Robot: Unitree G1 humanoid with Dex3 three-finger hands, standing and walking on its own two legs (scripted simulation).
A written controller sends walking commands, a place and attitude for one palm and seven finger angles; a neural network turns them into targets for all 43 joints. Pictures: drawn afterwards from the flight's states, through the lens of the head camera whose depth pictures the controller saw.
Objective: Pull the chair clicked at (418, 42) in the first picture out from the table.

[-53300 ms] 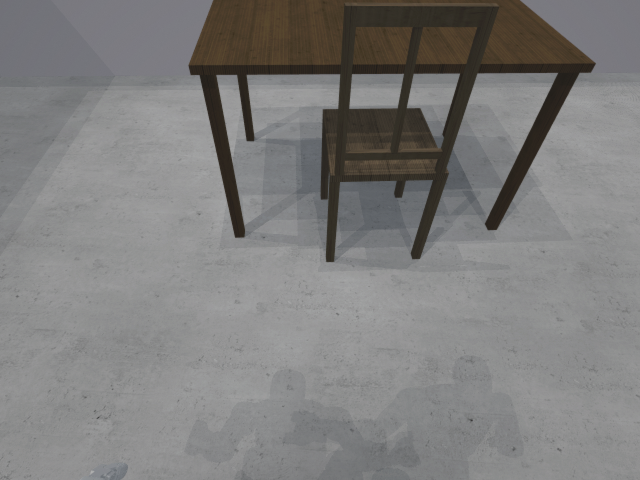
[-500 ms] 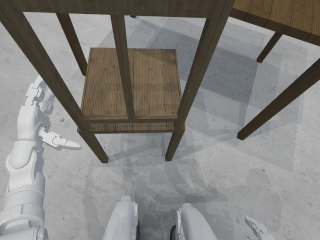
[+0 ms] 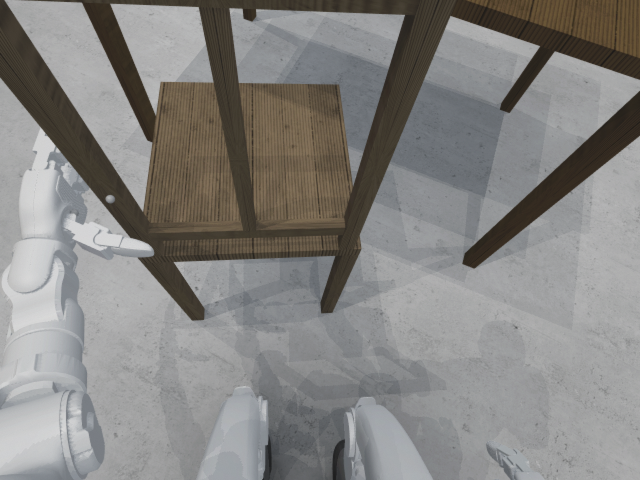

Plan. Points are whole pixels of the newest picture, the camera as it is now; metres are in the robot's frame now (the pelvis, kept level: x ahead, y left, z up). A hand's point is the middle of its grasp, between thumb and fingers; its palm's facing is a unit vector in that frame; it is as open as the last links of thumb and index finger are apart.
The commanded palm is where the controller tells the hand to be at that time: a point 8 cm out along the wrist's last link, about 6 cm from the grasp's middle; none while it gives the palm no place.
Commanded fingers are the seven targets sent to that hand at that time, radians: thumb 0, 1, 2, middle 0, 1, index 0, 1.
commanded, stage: push the fingers through the gap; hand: left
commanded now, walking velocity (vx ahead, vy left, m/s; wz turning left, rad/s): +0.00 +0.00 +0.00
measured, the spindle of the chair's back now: (237, 153) +0.48 +0.10 +0.07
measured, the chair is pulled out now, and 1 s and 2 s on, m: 0.27 0.27 0.29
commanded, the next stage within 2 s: hook a spindle and tug to test in 0.36 s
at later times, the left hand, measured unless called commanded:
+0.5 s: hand (112, 202) +0.43 +0.25 +0.03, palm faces +0.09 -1.00 -0.04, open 16.9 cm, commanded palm +0.40 +0.28 +0.03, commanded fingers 0.00 -0.50 0.30 -0.11 -0.24 -0.11 -0.24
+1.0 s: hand (111, 200) +0.43 +0.25 +0.03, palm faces +0.10 -0.99 -0.03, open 12.3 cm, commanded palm +0.41 +0.28 +0.03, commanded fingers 0.00 0.23 0.61 -0.50 -1.45 -0.50 -1.45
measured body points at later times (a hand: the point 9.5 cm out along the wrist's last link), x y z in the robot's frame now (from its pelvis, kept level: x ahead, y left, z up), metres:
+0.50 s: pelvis +0.00 +0.00 +0.00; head +0.13 +0.03 +0.43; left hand +0.42 +0.30 +0.04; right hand +0.09 -0.27 -0.11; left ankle +0.05 +0.10 -0.61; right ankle +0.01 -0.12 -0.61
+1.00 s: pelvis +0.00 +0.00 +0.00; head +0.14 +0.03 +0.43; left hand +0.42 +0.30 +0.03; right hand +0.08 -0.27 -0.11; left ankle +0.05 +0.10 -0.61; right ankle +0.01 -0.12 -0.61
